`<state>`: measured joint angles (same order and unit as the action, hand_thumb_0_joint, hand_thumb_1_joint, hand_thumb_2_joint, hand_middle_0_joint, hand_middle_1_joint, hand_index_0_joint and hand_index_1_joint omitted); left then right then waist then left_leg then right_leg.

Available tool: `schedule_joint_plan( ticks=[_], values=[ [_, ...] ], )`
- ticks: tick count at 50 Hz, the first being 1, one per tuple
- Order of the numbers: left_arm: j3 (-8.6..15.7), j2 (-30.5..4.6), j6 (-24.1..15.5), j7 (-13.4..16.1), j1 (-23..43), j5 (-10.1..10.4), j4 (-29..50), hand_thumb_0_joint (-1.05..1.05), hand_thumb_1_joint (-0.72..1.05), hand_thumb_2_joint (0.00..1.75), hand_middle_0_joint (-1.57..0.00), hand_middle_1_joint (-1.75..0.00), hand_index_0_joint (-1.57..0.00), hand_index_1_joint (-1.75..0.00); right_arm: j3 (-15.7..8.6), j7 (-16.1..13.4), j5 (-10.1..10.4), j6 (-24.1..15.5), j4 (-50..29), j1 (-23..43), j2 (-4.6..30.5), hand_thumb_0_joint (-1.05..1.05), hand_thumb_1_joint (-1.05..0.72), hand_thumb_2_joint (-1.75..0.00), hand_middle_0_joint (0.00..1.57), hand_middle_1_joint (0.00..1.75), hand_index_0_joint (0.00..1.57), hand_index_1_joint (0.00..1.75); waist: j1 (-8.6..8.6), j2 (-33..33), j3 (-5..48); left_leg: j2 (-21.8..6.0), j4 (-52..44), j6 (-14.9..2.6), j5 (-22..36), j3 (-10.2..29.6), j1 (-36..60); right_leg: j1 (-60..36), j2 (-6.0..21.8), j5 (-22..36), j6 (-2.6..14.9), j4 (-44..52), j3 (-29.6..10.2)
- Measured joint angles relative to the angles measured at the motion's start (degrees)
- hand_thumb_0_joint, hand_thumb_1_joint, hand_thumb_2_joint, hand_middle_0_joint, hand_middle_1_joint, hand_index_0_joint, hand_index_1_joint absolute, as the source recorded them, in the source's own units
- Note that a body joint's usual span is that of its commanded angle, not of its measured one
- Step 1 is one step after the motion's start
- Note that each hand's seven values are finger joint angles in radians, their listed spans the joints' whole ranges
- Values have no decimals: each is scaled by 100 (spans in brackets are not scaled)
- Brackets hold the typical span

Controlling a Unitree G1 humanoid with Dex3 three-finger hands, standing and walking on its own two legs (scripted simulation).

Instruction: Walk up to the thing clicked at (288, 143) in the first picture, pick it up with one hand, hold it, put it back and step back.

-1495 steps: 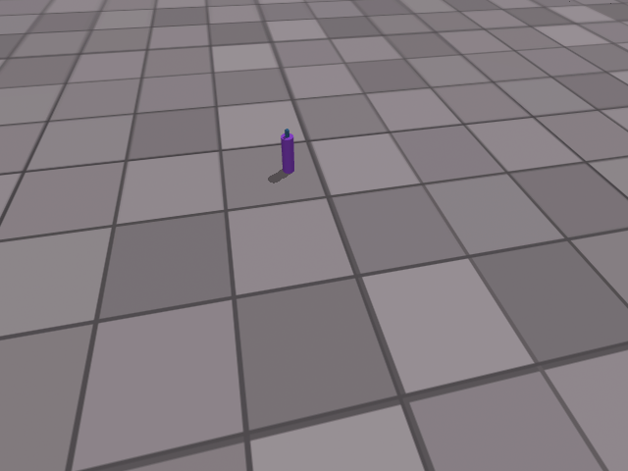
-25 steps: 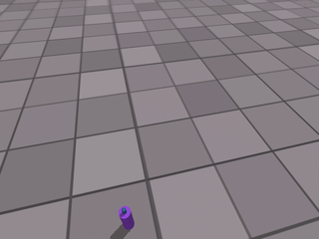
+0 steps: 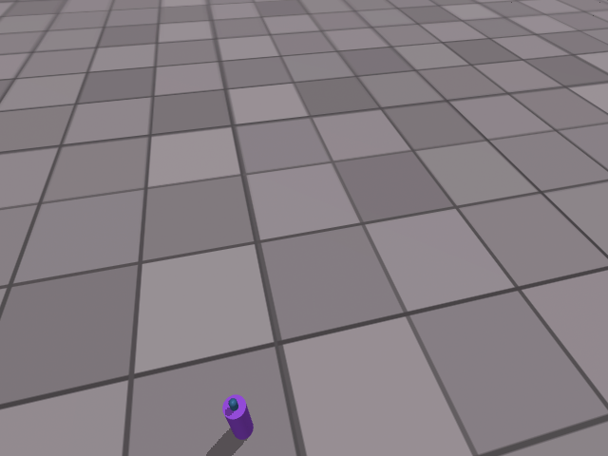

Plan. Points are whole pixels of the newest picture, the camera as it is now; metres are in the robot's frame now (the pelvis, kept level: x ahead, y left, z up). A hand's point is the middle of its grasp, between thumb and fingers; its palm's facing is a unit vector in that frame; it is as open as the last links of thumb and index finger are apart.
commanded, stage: stand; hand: left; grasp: from the side
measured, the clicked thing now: (238, 416) +0.38 +0.19 -0.66
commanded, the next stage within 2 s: step back in 0.18 s
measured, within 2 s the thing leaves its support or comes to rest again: neither
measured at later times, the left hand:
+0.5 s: hand out of the picture +0.10 +0.31 -0.18, palm faces +0.00 -0.93 -0.37, open 7.4 cm
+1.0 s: hand out of the picture -0.06 +0.30 -0.16, palm faces -0.06 -0.92 -0.39, open 7.4 cm
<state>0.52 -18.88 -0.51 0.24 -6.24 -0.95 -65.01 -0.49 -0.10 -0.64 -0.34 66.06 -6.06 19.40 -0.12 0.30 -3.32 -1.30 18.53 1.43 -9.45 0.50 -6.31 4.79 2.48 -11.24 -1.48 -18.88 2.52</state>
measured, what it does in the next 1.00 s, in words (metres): walks backwards: right foot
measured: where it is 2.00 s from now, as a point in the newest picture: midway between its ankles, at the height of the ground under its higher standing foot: outside the picture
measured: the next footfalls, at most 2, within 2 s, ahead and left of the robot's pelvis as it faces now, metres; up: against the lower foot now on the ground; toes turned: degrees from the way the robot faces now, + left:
right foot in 0.88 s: -0.11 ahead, -0.08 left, +0.00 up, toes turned -1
left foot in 1.20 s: -0.18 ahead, +0.17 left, +0.00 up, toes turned -3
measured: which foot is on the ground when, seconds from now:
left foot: down 0.00-0.90, up 0.92-1.00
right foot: down 0.00-0.46, up 0.48-0.86, down 0.88-1.00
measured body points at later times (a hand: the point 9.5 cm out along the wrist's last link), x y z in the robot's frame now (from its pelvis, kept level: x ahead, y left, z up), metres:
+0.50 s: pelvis -0.05 +0.04 -0.03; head +0.02 +0.06 +0.41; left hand +0.10 +0.36 -0.16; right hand +0.02 -0.29 -0.14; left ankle -0.05 +0.14 -0.75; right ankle -0.02 -0.13 -0.74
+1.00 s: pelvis -0.16 +0.04 -0.02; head -0.10 +0.03 +0.42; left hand -0.05 +0.34 -0.14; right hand -0.07 -0.28 -0.15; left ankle -0.12 +0.15 -0.70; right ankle -0.15 -0.08 -0.75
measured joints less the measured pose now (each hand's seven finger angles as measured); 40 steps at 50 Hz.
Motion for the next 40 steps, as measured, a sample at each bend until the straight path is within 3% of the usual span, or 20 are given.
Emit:
schedule_joint_plan(
  ticks=[9, 12, 15, 18, 20, 22, 24, 27, 29, 31, 36, 40],
  values=[
    [-11, -11, 2, -11, -20, -7, 26, 0, 91, 90, -20, -30, -20, -30, 3, 4, 6, -2, 1, 13, 2, 1, -90, -90, 20, 30, 21, 30, 6, 5, 11, -14, -10, 13, -1, 0, 17, -13, -14, -3, 13, 4, 0],
    [127, -33, 36, -22, 28, 88, 181, 0, 91, 90, -20, -30, -20, -30, -53, 54, 81, 91, -196, 92, 62, 1, -90, -90, 20, 30, 21, 30, -34, 49, -124, -45, 415, -18, -139, 44, -291, 204, -45, -72, 36, -255, 31],
    [239, -90, 107, -9, 139, 105, 413, 0, 91, 90, -20, -30, -20, -30, -149, 72, 131, 177, -489, 189, 179, 1, -90, -90, 20, 30, 21, 30, -69, 93, -380, -31, 1161, -164, -264, 84, -766, 484, -43, -156, 58, -610, 53],
    [300, -154, 212, 9, 240, 12, 658, 0, 91, 90, -20, -30, -20, -30, -254, 97, 119, 291, -774, 164, 307, 1, -90, -90, 20, 30, 21, 30, -66, 19, -537, 212, 2357, -359, -1237, 144, -1208, 798, 87, -273, 39, -1023, -16],
    [312, -216, 253, 27, 308, -38, 812, 0, 90, 90, -20, -30, -20, -30, -299, 112, 119, 322, -933, 68, 367, 0, -91, -90, 20, 30, 21, 30, -85, -54, -571, 304, 2693, -437, -1497, 133, -1275, 1014, 180, -349, -4, -1287, -55],
    [308, -291, 294, 38, 397, -36, 968, 0, 90, 90, -20, -30, -20, -30, -326, 108, 97, 290, -1039, -74, 411, 0, -91, -90, 20, 30, 21, 30, -138, -101, -581, 260, 2195, -438, -954, 74, -1081, 1244, 247, -463, -96, -1606, -47],
    [325, -379, 357, 56, 564, 26, 1132, 0, 91, 90, -20, -30, -20, -30, -371, 76, -11, 246, -1063, -160, 374, 0, -91, -90, 20, 30, 21, 30, -123, -236, -695, 334, 2008, -349, -1105, 28, -1033, 1548, 239, -865, 36, -2137, -280],
    [350, -435, 410, 153, 709, 61, 1274, 0, 91, 90, -20, -30, -20, -30, -311, 75, -48, 233, -1102, -229, 233, 0, -91, -90, 20, 30, 21, 30, -160, -324, -882, 345, 2000, -409, -972, 50, -1134, 1925, -417, -1947, 243, -3391, -1040],
    [331, -443, 414, 183, 675, 93, 1319, 0, 91, 90, -20, -30, -20, -30, -273, 31, -64, 248, -1151, -262, 149, 1, -90, -90, 20, 30, 21, 30, -166, -355, -885, 333, 1812, -439, -803, 17, -1141, 2117, -696, -1975, 285, -4118, -1192],
    [316, -419, 408, 174, 576, 92, 1347, 0, 91, 90, -20, -30, -20, -30, -259, -18, -70, 243, -1242, -270, 103, 1, -90, -90, 20, 30, 21, 30, -160, -345, -883, 317, 1680, -471, -684, -46, -1149, 2166, -797, -1899, 246, -4520, -1164],
    [325, -350, 421, 125, 209, 37, 1374, 0, 91, 90, -20, -30, -20, -30, -246, -88, -57, 174, -1541, -198, 24, 1, -90, -90, 20, 30, 21, 30, -147, -272, -891, 248, 1627, -523, -544, -257, -1209, 1824, -730, -1926, 58, -4294, -1016],
    [371, -308, 410, 75, 19, 20, 1377, 0, 91, 90, -20, -30, -20, -30, -200, -90, -49, 156, -1711, -102, 29, 1, -90, -90, 20, 30, 21, 30, -117, -187, -905, 163, 1774, -500, -484, -400, -1381, 1452, -543, -1827, 62, -3450, -842]
  ],
)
